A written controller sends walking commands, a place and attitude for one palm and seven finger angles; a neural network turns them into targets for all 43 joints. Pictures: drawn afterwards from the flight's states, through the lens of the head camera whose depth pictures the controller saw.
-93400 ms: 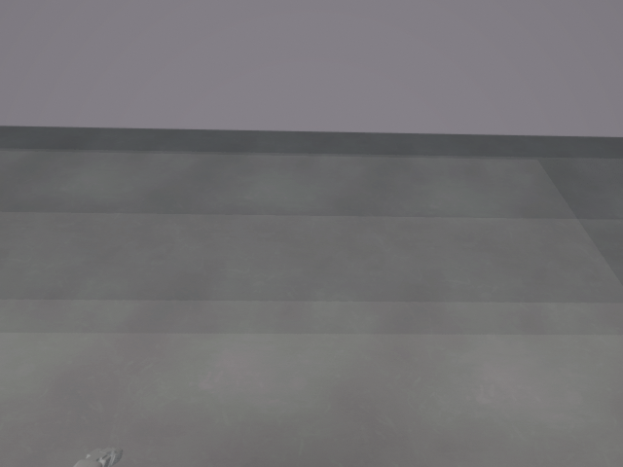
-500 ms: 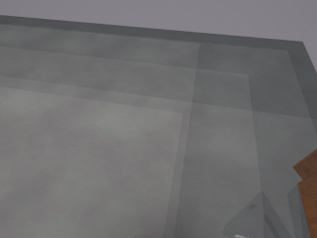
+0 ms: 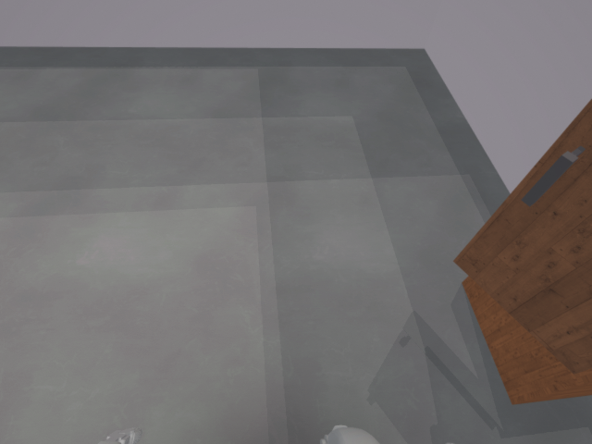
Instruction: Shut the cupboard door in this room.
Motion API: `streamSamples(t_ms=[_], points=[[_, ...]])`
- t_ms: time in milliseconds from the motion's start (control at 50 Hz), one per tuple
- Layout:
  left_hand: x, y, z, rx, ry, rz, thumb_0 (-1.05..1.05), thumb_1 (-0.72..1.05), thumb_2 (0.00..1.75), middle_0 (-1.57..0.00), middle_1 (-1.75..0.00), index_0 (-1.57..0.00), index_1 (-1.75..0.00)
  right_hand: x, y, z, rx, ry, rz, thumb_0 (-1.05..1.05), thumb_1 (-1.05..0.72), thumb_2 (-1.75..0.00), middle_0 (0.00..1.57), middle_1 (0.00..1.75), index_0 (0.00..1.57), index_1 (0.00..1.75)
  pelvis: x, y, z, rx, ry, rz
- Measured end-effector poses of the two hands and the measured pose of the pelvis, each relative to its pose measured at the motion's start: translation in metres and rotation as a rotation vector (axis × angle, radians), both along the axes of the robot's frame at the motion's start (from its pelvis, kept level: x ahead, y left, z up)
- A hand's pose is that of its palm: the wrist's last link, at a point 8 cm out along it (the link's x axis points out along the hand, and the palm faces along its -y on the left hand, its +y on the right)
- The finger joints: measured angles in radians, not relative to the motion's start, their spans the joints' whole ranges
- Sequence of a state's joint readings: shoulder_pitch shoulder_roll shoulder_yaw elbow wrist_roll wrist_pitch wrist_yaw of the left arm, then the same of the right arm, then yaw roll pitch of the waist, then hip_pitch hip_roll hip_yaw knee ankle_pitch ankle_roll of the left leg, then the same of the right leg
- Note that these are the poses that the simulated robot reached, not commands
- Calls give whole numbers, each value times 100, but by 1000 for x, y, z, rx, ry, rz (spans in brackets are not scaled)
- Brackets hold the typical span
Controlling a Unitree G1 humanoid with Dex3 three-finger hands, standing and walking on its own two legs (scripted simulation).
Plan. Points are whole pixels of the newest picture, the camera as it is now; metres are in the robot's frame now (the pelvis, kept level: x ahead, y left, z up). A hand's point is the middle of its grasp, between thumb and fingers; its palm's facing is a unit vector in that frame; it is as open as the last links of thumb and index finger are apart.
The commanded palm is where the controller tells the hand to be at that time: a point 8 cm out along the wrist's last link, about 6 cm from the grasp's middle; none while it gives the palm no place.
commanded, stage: turn to face it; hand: left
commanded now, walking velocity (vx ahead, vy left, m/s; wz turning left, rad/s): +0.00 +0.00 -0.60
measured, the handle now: (553, 176) +0.60 -0.46 -0.01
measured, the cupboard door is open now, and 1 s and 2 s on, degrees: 30 30 30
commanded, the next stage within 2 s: take the last steps up to it in 1.34 s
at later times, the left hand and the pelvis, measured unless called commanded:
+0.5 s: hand (212, 425) +0.16 +0.13 -0.15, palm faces -0.27 -0.93 -0.26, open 7.4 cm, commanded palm none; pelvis +0.02 -0.04 +0.00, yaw -17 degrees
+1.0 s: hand (232, 361) +0.25 +0.12 -0.16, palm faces -0.53 -0.81 -0.24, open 7.4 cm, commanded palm none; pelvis +0.04 -0.01 +0.00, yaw -35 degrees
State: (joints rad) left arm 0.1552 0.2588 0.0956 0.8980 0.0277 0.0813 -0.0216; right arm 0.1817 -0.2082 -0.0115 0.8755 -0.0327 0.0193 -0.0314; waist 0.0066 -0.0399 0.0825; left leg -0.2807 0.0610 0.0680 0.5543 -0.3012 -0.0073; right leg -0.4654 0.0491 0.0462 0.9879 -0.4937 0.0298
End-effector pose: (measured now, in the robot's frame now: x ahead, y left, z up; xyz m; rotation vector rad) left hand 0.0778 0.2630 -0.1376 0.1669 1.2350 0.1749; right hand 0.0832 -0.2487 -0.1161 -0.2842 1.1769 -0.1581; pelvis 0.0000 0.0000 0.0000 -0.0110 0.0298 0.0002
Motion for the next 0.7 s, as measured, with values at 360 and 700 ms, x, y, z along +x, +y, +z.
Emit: streamSamples(t_ms=[360, 700], points=[[95, -74, 24, 67, -85, -298, 0, 90, 90, -20, -30, -20, -30, -93, -54, -32, 58, 134, -321, 0, -90, -90, 20, 30, 20, 30, 8, -34, -4, 15, -9, -222], [99, -58, -9, 1, 64, -365, 1, 90, 90, -20, -30, -21, -30, -24, -38, 0, -6, -105, -392, 0, -90, -90, 20, 30, 20, 30, 42, -10, -6, -1, 15, -408]])
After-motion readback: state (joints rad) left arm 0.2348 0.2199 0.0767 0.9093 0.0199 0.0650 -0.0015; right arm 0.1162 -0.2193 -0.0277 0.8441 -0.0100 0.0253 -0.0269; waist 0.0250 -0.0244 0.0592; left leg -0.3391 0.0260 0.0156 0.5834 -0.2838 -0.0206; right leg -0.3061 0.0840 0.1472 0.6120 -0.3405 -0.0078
